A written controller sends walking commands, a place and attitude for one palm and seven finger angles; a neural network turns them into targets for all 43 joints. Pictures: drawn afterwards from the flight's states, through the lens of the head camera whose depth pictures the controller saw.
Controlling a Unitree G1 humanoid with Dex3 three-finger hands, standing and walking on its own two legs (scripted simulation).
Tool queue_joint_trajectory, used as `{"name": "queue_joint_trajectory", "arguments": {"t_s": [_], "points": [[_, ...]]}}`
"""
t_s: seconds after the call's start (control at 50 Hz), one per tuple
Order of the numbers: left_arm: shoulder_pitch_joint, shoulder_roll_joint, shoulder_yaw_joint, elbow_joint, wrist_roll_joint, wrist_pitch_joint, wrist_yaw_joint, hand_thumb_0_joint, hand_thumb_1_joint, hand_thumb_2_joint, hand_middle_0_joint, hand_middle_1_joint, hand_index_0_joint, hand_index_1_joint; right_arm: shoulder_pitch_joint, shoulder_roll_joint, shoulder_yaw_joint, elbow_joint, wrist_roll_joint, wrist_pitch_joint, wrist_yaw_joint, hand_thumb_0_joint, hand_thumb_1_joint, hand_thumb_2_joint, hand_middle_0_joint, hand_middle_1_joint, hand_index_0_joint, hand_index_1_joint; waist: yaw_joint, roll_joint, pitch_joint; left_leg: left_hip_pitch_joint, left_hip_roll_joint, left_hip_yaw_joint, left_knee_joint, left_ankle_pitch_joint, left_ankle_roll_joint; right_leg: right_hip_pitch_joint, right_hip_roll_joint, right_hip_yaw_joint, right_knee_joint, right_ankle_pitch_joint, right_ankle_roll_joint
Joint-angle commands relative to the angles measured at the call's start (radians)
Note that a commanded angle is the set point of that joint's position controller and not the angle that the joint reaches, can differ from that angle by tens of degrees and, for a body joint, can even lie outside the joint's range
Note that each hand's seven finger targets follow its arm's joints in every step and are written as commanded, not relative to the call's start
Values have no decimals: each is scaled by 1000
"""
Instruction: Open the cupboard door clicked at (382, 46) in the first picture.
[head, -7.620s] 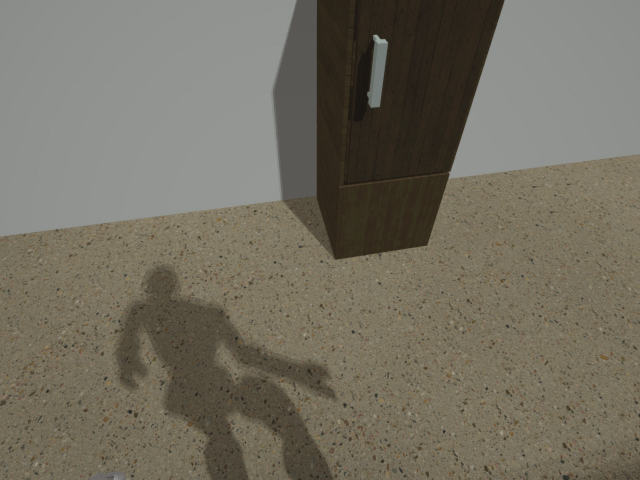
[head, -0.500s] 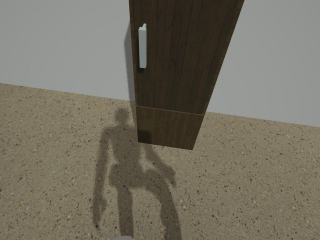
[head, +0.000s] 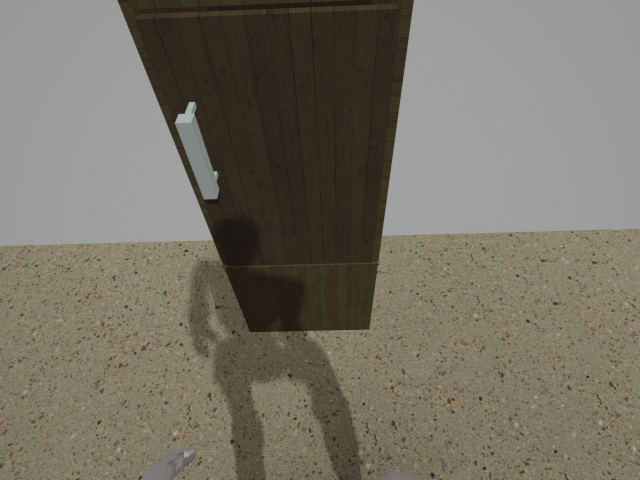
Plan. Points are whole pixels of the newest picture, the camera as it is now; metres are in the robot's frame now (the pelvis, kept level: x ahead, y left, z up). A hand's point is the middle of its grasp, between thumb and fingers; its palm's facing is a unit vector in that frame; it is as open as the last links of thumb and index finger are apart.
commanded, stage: come to a stop and stand still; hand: left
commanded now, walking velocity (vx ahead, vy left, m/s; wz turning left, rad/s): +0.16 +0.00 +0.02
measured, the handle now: (201, 152) +0.62 +0.21 +0.05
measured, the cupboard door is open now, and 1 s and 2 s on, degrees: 0 0 0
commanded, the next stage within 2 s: look again from close up in 1.28 s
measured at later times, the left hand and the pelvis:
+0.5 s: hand out of the picture +0.08 +0.19 -0.17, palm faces +0.07 -0.98 -0.19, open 7.3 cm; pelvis +0.07 +0.01 +0.01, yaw -1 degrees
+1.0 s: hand out of the picture +0.05 +0.15 -0.16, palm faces +0.06 -0.98 -0.20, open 7.3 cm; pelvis +0.02 -0.03 +0.02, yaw +0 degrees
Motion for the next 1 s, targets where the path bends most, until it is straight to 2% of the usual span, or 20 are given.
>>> {"name": "queue_joint_trajectory", "arguments": {"t_s": [0.0,0.02,0.08,0.16,0.22,0.26,0.28,0.32,0.34,0.36,0.48,0.58,0.6,0.62,0.64,0.66,0.74,0.84,0.88,0.98], "points": [[235,182,39,36,-7,0,35,0,900,900,-200,-300,-200,-300,-106,-86,-21,-123,3,-24,-1,0,-900,-900,200,300,200,300,120,-84,-107,-453,36,-137,465,50,22,354,-337,424,-351,154,-184],[189,142,27,29,-6,-4,38,0,900,900,-200,-300,-200,-300,-96,-72,-18,-115,-4,-15,2,0,-900,-900,200,300,200,300,87,-52,-79,-414,51,-137,420,111,15,261,-296,336,-375,157,-151],[151,75,14,35,6,-13,43,0,900,900,-200,-300,-200,-300,-20,-32,-13,-88,-11,9,5,0,-900,-900,200,300,200,300,25,-128,-64,-303,52,-100,234,151,-9,134,-227,183,-396,249,-115],[143,95,-1,54,5,3,44,0,900,900,-200,-300,-200,-300,-52,-11,12,-80,4,20,-4,0,-900,-900,200,300,200,300,36,-125,-83,-200,3,-74,-36,190,-34,154,-189,139,-335,504,-107],[144,132,6,61,-3,27,51,0,900,900,-200,-300,-200,-300,-106,-51,9,-96,11,29,-10,0,-900,-900,200,300,200,300,48,-146,-88,-139,-11,-82,-177,260,-33,174,-184,131,-268,504,-90],[148,131,8,64,-3,44,55,0,900,900,-200,-300,-200,-300,-110,-74,-2,-97,9,31,-12,0,-900,-900,200,300,200,300,37,-141,-70,-36,-5,-80,-317,415,-27,113,-169,132,-200,404,-53],[164,121,7,58,-6,52,56,0,900,900,-200,-300,-200,-300,-111,-106,-7,-105,7,27,-13,0,-900,-900,200,300,200,300,42,-56,-71,12,36,-118,-344,610,-7,83,-128,121,-149,320,-18],[215,81,-1,44,-7,66,62,0,900,900,-200,-300,-200,-300,-144,-176,-18,-133,1,27,-20,0,-900,-900,200,300,200,300,63,100,-67,-2,194,-235,-396,881,86,70,-24,65,-65,10,48],[222,73,-5,49,-12,74,61,0,900,900,-200,-300,-200,-300,-177,-184,-19,-140,4,26,-26,0,-900,-900,200,300,200,300,68,221,-90,-30,239,-295,-459,914,142,97,3,40,34,-166,70],[213,88,-5,45,-12,80,59,0,900,900,-200,-300,-200,-300,-192,-187,-20,-146,4,25,-31,0,-900,-900,200,300,200,300,64,254,-92,-45,261,-321,-502,929,183,83,12,73,154,-335,73],[195,72,5,21,-4,86,50,0,900,900,-200,-300,-200,-300,-254,-215,-47,-190,-6,40,-33,0,-900,-900,200,300,200,300,48,92,-171,56,253,-274,-425,899,214,-23,17,123,305,-350,82],[267,60,3,30,-2,78,47,0,900,900,-200,-300,-200,-300,-280,-197,-50,-198,-2,44,-16,0,-900,-900,200,300,200,300,78,95,-159,-118,174,-235,-433,473,136,200,25,70,-70,-134,74],[297,84,3,35,3,74,49,0,900,900,-200,-300,-200,-300,-283,-171,-48,-202,5,46,-12,0,-900,-900,200,300,200,300,90,30,-140,-171,115,-203,-384,337,89,248,2,108,-225,-55,67],[267,148,8,25,12,66,52,0,900,900,-200,-300,-200,-300,-277,-110,-41,-214,14,53,-6,0,-900,-900,200,300,200,300,70,-148,-80,-256,14,-132,-270,162,20,201,-148,314,-346,-109,13],[196,203,12,-4,11,67,48,0,900,900,-200,-300,-200,-300,-298,-82,-31,-234,12,60,4,0,-900,-900,200,300,200,300,60,-242,-27,-233,-39,-93,-191,85,-12,46,-274,406,-432,-205,-62],[154,204,20,-24,11,64,52,0,900,900,-200,-300,-200,-300,-324,-100,-34,-237,4,73,4,0,-900,-900,200,300,200,300,76,-276,-7,-204,-27,-126,-73,57,-3,-55,-278,432,-468,-269,-97],[79,156,8,-25,8,59,47,0,900,900,-200,-300,-200,-300,-225,-90,-30,-165,4,63,4,0,-900,-900,200,300,200,300,36,-164,15,-209,-36,-130,48,123,6,5,-174,267,-374,-48,-90],[160,144,2,34,-6,48,50,0,900,900,-200,-300,-200,-300,-159,-71,-2,-117,7,35,-14,0,-900,-900,200,300,200,300,53,-135,-81,-71,-28,-118,-355,259,-6,183,-146,243,-250,215,-63],[182,104,-6,50,-17,47,48,0,900,900,-200,-300,-200,-300,-135,-109,4,-89,4,14,-21,0,-900,-900,200,300,200,300,72,-13,-117,20,58,-205,-424,535,25,172,-70,189,-206,186,5],[166,106,-14,97,-19,53,46,0,900,900,-200,-300,-200,-300,-148,-103,17,-48,5,11,-29,0,-900,-900,200,300,200,300,84,50,-74,-73,56,-193,-461,431,22,263,-53,161,-254,110,28]]}}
